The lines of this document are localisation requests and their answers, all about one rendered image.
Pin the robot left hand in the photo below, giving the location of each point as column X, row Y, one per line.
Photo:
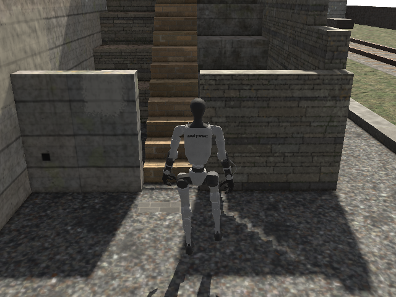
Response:
column 165, row 177

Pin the robot left upper arm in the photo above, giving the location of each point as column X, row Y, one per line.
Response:
column 175, row 140

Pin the robot right upper arm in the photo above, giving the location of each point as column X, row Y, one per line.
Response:
column 220, row 141

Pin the right robot forearm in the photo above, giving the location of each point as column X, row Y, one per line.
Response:
column 227, row 168

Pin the robot right hand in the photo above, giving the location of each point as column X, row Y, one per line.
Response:
column 230, row 184

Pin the left robot forearm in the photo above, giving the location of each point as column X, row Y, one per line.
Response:
column 168, row 164

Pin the left robot foot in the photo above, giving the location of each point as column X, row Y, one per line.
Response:
column 189, row 248

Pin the right robot thigh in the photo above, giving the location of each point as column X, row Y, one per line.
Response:
column 212, row 180

